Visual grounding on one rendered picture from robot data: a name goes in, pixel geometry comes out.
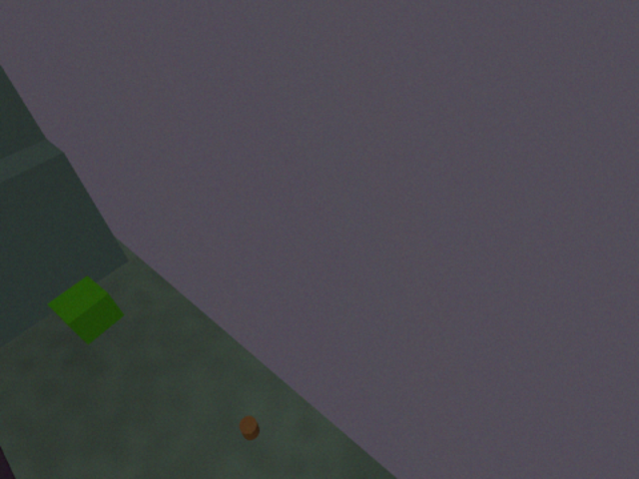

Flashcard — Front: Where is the sofa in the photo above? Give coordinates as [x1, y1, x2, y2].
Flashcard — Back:
[0, 65, 129, 348]

